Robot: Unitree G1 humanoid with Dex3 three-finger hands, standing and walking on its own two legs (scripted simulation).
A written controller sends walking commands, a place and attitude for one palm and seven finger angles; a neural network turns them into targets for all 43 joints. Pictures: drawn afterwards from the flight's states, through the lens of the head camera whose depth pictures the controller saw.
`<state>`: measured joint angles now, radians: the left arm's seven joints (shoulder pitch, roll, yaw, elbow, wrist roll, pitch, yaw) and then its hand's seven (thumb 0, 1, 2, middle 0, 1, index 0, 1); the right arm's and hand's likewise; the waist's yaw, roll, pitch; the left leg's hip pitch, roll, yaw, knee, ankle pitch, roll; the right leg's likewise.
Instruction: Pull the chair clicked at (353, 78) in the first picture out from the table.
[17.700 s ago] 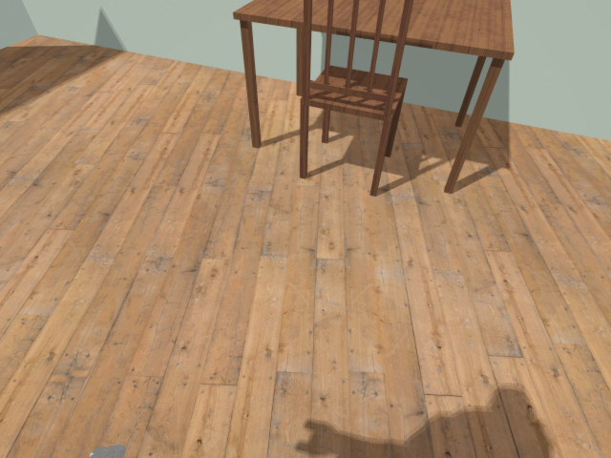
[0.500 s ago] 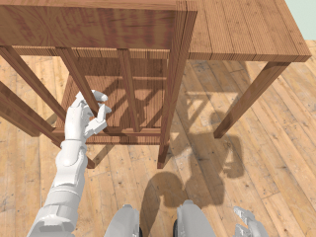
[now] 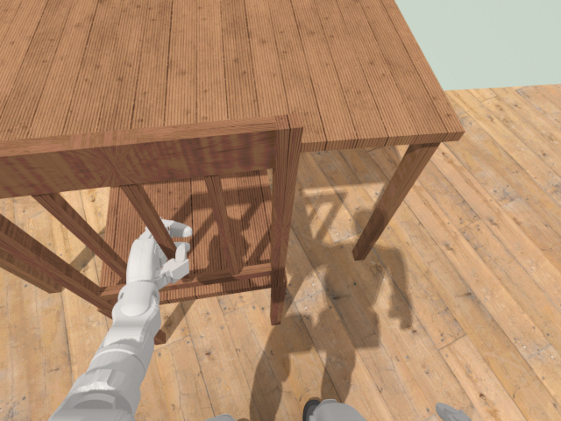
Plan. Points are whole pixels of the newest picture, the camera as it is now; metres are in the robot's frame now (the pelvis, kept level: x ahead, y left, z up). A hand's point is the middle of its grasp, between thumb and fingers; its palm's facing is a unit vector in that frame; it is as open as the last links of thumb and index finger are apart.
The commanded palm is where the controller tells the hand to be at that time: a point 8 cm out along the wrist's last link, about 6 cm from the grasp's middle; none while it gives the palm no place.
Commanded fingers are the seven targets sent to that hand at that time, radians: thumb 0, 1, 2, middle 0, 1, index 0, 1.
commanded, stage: step backward, pulling the chair out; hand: left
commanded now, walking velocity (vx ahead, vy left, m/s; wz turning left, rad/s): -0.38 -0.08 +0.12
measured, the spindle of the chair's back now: (165, 242) +0.38 +0.18 -0.05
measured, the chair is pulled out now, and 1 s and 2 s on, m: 0.04 0.18 0.23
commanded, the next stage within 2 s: none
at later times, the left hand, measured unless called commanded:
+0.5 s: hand (210, 325) +0.25 +0.10 -0.06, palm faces +0.02 -0.99 -0.17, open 4.9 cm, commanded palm +0.25 +0.15 -0.06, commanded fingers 0.00 0.90 0.90 -0.50 -1.45 -0.50 -1.45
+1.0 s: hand (212, 345) +0.23 +0.09 -0.06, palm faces +0.03 -0.98 -0.21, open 5.0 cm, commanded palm +0.21 +0.14 -0.06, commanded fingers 0.00 0.90 0.90 -0.50 -1.45 -0.50 -1.45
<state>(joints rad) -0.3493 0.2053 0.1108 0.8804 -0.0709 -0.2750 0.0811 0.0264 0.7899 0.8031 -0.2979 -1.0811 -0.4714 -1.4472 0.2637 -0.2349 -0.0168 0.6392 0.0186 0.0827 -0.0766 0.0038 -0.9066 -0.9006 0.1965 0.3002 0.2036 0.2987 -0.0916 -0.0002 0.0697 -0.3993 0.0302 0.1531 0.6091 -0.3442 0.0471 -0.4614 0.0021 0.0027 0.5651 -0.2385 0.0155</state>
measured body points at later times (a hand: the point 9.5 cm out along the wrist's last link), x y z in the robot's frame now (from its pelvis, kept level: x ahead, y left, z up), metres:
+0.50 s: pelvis -0.08 -0.02 +0.00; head -0.02 -0.04 +0.44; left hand +0.25 +0.15 -0.05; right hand +0.03 -0.30 -0.13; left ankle -0.02 +0.08 -0.73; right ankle +0.02 -0.13 -0.73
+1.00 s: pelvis -0.11 -0.04 -0.02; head -0.06 -0.06 +0.43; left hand +0.22 +0.15 -0.05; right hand -0.02 -0.28 -0.15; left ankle -0.02 +0.08 -0.73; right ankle +0.02 -0.13 -0.72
